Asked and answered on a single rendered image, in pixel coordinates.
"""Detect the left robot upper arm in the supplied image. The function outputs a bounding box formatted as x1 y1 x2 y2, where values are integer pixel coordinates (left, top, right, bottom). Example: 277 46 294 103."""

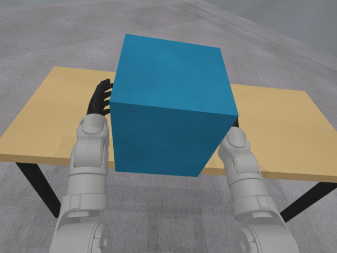
50 221 113 253

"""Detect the robot right hand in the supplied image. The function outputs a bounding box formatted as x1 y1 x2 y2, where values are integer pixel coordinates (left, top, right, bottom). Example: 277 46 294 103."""
232 118 239 128

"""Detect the right robot forearm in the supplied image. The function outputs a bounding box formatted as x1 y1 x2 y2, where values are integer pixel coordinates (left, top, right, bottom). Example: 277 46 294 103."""
218 126 300 253

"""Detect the table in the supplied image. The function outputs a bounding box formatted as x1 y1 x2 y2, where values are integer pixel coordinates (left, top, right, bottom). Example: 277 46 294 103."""
0 66 337 223

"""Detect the robot left hand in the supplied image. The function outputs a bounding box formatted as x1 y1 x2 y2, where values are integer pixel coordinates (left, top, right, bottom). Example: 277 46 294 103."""
87 79 113 116

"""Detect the left robot forearm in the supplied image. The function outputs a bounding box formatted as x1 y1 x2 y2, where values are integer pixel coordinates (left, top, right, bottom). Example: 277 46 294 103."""
49 113 110 253

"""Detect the carton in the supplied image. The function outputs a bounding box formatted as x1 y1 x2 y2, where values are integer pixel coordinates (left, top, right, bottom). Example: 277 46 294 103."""
109 34 239 177

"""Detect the right robot upper arm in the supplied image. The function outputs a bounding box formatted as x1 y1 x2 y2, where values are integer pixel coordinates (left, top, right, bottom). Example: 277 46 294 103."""
234 224 299 253

